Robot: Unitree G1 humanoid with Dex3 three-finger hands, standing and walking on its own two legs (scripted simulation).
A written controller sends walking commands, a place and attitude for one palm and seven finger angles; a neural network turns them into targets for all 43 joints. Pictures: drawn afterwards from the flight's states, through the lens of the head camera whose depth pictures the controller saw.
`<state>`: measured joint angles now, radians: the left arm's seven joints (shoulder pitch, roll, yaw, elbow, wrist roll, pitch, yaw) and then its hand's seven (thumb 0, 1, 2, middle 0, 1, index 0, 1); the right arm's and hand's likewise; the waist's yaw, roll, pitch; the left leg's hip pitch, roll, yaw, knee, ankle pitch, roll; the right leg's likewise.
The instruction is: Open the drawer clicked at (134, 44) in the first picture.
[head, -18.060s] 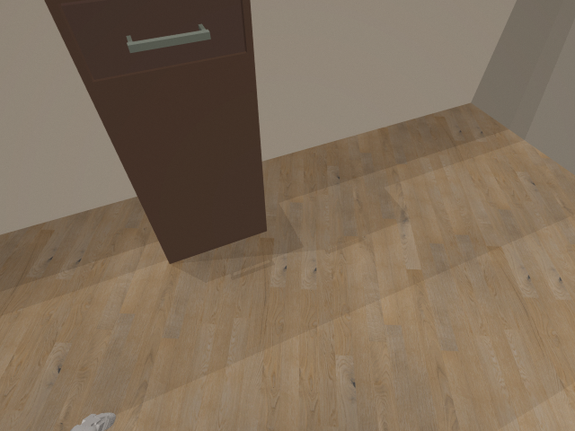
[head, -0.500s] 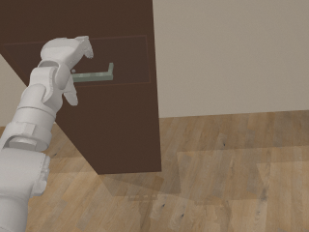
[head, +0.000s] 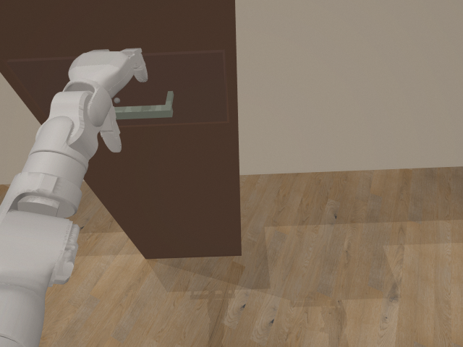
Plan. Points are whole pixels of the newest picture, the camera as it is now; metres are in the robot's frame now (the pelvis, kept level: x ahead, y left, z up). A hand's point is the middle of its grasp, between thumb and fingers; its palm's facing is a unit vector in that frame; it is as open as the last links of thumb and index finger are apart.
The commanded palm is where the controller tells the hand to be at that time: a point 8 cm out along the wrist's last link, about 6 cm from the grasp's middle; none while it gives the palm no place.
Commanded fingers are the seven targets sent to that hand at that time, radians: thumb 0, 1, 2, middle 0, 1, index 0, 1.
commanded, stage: move the hooked fingers above the handle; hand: left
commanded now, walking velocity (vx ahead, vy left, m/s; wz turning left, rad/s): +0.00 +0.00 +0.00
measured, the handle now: (125, 105) +0.53 +0.21 +0.13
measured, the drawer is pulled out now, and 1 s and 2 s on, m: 0.00 0.00 0.00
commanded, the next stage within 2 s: lower the fingers behind the handle in 0.06 s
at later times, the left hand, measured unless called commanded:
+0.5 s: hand (121, 98) +0.49 +0.19 +0.17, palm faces -0.01 -0.01 -1.00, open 13.7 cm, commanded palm +0.47 +0.20 +0.22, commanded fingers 0.00 -0.50 0.30 -0.30 -1.20 -0.30 -1.20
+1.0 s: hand (132, 112) +0.49 +0.18 +0.14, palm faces +0.01 -0.03 -1.00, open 13.6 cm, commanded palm +0.47 +0.21 +0.19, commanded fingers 0.00 -0.50 0.30 -0.30 -1.20 -0.30 -1.20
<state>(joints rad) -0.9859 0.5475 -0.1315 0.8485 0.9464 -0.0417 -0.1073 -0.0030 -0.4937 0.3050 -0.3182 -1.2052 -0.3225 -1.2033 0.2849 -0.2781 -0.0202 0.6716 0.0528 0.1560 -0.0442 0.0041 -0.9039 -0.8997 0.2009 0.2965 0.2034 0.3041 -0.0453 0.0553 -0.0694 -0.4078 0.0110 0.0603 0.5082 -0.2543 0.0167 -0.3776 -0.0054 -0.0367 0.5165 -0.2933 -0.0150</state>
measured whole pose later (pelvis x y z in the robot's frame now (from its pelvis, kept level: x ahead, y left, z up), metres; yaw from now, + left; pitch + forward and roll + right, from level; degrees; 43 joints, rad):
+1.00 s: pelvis +0.00 +0.00 +0.00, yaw -1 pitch +11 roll +0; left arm -0.95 0.49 -0.09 0.95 1.00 0.01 0.05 0.00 -0.49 0.31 -0.36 -1.23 -0.34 -1.25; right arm 0.31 -0.27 -0.03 0.69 0.04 0.16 -0.03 0.00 -0.90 -0.90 0.20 0.30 0.20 0.30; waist -0.07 0.06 -0.10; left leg -0.47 0.02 0.07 0.56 -0.27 0.01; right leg -0.45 0.01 -0.03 0.57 -0.31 -0.02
